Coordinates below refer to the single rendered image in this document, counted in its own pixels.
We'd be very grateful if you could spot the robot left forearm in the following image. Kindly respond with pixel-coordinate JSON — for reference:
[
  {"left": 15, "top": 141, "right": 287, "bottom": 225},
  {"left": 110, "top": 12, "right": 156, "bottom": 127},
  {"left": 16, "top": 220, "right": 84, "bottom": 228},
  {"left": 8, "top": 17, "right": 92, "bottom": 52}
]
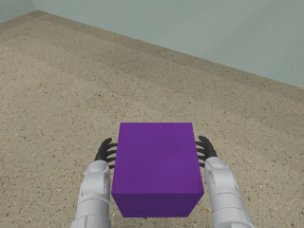
[{"left": 70, "top": 160, "right": 111, "bottom": 228}]

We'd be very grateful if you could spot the robot right forearm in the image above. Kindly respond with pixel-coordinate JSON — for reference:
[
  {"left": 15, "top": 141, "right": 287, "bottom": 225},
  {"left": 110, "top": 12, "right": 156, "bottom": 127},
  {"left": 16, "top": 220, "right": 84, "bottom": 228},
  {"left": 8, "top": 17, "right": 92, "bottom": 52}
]
[{"left": 204, "top": 157, "right": 256, "bottom": 228}]

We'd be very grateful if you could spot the carton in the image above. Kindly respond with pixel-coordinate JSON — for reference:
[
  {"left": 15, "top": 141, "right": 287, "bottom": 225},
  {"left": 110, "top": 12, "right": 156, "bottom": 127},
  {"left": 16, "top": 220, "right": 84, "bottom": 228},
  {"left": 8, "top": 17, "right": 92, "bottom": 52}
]
[{"left": 111, "top": 123, "right": 204, "bottom": 218}]

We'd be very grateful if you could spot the robot left hand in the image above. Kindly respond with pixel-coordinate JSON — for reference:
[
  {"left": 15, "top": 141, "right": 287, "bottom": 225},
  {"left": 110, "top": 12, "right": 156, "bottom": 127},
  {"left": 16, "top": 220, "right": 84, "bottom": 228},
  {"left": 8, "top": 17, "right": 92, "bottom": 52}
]
[{"left": 94, "top": 138, "right": 118, "bottom": 169}]

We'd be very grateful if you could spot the robot right hand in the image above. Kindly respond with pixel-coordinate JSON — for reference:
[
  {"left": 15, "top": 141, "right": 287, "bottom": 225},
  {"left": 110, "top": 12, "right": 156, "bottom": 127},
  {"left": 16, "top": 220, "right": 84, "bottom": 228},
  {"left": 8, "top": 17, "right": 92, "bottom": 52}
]
[{"left": 195, "top": 135, "right": 218, "bottom": 168}]

